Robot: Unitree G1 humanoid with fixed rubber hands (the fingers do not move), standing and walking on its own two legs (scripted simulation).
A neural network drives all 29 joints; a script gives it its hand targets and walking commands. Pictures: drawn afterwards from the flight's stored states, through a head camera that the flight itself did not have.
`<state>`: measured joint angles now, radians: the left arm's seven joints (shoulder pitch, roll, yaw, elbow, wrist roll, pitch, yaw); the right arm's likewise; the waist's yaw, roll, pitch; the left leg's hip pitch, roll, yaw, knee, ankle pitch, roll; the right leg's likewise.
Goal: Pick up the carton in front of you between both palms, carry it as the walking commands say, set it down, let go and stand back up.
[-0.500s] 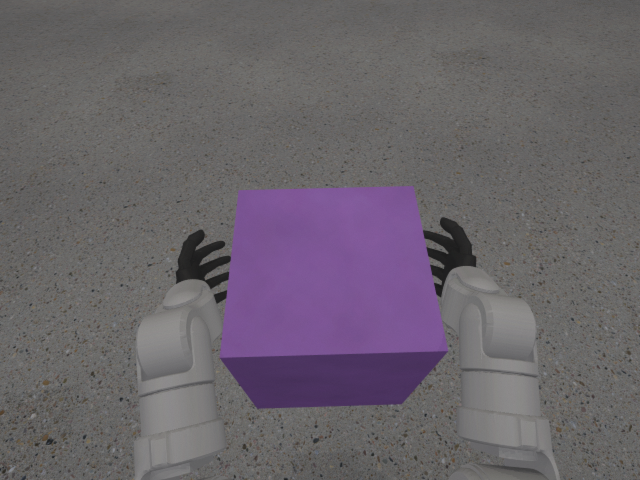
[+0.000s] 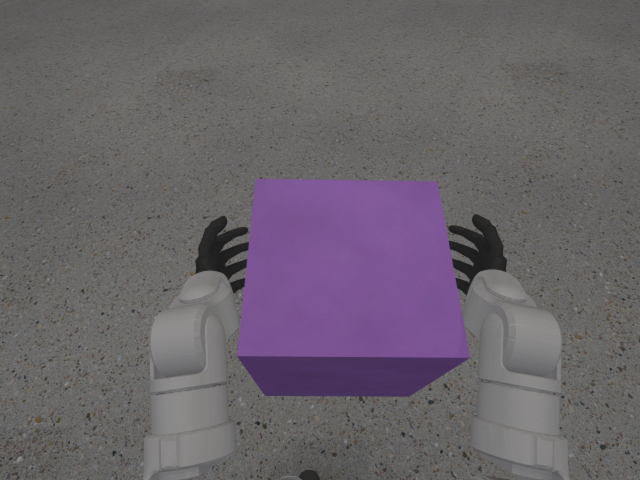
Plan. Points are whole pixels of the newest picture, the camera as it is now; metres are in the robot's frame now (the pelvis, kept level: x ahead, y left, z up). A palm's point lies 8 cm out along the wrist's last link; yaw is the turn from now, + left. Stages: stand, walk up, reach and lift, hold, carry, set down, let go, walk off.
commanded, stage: carry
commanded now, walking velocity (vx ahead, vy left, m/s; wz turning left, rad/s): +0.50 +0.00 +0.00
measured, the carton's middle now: (341, 300) +0.34 +0.02 +0.04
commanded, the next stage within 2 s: none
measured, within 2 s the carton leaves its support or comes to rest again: neither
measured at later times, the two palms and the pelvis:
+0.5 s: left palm (275, 155) +0.66 +0.16 +0.03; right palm (441, 158) +0.66 -0.15 +0.03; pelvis +0.34 +0.01 -0.04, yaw +2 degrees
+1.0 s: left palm (272, 79) +0.91 +0.20 +0.05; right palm (406, 78) +0.91 -0.10 +0.05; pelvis +0.68 +0.04 -0.04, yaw +1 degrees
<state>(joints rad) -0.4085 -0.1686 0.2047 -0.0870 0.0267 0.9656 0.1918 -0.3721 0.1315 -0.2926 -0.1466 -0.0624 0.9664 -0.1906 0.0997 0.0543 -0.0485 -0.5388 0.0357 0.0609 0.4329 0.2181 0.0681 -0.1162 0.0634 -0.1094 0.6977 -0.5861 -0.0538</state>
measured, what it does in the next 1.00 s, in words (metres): goes down: left foot 0.07 m lower, then right foot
